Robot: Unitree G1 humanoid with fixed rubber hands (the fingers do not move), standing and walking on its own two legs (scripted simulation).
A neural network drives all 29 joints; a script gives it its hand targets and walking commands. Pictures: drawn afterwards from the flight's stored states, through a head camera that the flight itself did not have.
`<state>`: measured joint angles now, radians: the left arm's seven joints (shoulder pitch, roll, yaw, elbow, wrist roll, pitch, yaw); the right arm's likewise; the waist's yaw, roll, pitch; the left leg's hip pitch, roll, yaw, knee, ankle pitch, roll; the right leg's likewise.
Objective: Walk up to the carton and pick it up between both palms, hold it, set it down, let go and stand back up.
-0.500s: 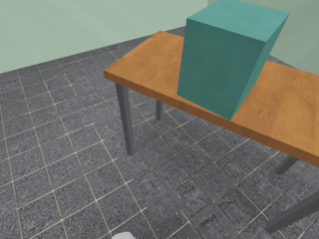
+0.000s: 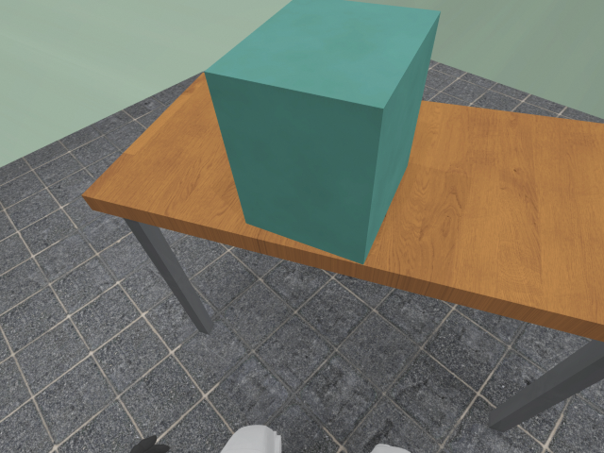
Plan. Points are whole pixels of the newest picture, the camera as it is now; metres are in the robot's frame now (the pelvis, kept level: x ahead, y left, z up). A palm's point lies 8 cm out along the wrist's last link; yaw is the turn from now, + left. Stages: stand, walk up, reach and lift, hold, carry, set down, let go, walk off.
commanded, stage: walk up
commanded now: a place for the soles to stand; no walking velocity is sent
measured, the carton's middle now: (331, 130) +0.57 -0.02 +0.11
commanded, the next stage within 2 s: none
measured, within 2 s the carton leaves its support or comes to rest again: neither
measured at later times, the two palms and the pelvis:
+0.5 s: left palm out of the picture +0.13 +0.28 -0.08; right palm out of the picture +0.15 -0.23 -0.08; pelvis +0.02 +0.02 +0.02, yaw +0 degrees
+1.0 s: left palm out of the picture +0.06 +0.34 -0.09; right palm out of the picture +0.12 -0.21 -0.10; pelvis +0.03 +0.08 +0.01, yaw -3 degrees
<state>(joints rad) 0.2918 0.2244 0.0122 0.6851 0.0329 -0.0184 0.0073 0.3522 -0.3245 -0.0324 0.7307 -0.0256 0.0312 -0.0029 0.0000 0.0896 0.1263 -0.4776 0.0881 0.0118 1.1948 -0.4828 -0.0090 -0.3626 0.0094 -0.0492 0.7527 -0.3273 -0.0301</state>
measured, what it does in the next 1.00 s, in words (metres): steps on the spot: left foot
